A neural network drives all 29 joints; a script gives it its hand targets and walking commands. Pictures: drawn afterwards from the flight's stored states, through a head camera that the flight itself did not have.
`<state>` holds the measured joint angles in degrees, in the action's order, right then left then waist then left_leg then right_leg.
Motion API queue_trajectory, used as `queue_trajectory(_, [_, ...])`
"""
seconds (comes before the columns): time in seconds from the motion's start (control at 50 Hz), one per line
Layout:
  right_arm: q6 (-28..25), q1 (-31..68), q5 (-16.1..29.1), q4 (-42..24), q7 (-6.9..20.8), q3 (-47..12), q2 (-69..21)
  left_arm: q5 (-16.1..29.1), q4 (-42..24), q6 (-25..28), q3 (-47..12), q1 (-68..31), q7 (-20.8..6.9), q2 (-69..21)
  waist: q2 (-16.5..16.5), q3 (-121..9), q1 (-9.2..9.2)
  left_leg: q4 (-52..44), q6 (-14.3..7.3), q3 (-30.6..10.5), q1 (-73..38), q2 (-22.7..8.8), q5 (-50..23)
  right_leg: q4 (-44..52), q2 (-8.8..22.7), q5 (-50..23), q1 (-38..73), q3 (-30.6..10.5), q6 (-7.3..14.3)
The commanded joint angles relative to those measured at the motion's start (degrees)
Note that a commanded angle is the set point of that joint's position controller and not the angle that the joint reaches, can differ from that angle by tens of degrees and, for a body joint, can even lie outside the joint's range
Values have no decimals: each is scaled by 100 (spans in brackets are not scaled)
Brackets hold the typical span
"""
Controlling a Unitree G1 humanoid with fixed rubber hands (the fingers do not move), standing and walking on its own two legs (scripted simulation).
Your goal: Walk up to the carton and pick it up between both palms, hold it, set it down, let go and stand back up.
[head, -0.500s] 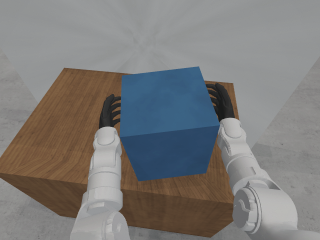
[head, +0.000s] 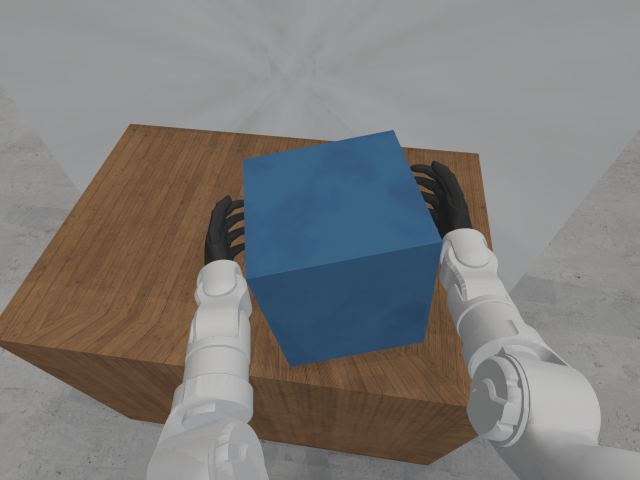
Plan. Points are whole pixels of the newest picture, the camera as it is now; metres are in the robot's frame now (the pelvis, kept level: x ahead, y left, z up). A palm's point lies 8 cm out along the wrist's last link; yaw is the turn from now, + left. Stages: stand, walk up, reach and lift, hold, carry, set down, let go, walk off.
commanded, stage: set down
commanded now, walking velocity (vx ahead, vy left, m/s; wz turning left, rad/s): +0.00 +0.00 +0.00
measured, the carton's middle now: (338, 255) +0.41 +0.06 +0.00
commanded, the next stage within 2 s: none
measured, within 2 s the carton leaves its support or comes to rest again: neither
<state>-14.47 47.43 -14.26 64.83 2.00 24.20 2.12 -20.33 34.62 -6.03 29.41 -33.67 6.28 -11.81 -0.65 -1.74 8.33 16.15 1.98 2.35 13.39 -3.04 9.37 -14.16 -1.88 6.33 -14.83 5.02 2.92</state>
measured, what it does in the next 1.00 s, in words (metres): stands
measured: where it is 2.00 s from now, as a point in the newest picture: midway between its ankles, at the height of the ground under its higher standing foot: outside the picture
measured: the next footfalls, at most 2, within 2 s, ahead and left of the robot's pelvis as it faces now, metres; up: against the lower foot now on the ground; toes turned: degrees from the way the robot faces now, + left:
none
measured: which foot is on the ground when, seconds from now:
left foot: down 0.00-1.00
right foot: down 0.00-1.00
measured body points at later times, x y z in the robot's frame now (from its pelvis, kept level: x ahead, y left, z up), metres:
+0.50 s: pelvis +0.00 +0.00 +0.00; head +0.06 +0.01 +0.44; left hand +0.36 +0.21 +0.03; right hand +0.45 -0.08 +0.06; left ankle -0.02 +0.14 -0.75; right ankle +0.00 -0.08 -0.75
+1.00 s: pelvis +0.00 +0.00 +0.00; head +0.06 +0.01 +0.44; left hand +0.36 +0.20 +0.03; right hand +0.45 -0.08 +0.06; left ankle -0.02 +0.14 -0.75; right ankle +0.00 -0.08 -0.75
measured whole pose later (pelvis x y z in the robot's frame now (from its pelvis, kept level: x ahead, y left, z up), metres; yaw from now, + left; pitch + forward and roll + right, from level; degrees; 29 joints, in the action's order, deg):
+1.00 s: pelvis +0.00 +0.00 +0.00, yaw +0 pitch +11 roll +0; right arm -18.4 48.3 -20.4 67.0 4.4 30.4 1.8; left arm -23.3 37.5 2.6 34.2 -33.5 6.5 -14.2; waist -2.1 -3.6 8.5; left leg 17.4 1.5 3.0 18.5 -3.1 9.5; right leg -15.5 -1.8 6.5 -20.1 4.7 2.9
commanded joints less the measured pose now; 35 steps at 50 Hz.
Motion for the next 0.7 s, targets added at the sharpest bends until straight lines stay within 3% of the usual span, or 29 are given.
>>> queue_trajectory(0.0, [-136,2832,-270,-140,610,-1114,-2528,75,-642,578,-1926,-3637,-251,-2217,-93,-3064,29,235,-37,467,-281,168,-2644,-340,81,-1630,1953,-5,-195])
queue_trajectory(0.06, [-146,2870,-310,-37,627,-1044,-2485,76,-604,631,-1879,-3649,-222,-2224,-104,-3150,54,263,-34,462,-196,166,-2707,-371,73,-1687,1912,-11,-184])
queue_trajectory(0.12, [-268,2811,-501,89,638,-998,-2574,-31,-297,804,-1624,-3366,-252,-2203,-377,-3212,93,244,-130,478,200,164,-2523,-493,134,-1936,1980,-40,-322])
queue_trajectory(0.26, [-468,2740,-597,405,559,-990,-2688,-46,-169,1163,-1648,-3438,-248,-2239,-277,-3346,37,282,-87,498,555,194,-2486,-671,174,-2448,2226,-91,-328])
queue_trajectory(0.54, [-311,2655,-863,646,663,-464,-2482,-185,98,1213,-1336,-3381,-179,-2142,-244,-3061,92,236,-134,501,337,167,-2170,-314,105,-817,1384,-78,-191])
queue_trajectory(0.68, [-251,2596,-946,618,728,-294,-2427,-307,43,1119,-1267,-3283,-147,-2163,-223,-2918,91,280,-140,505,190,169,-2295,-246,83,-591,1216,-63,-154])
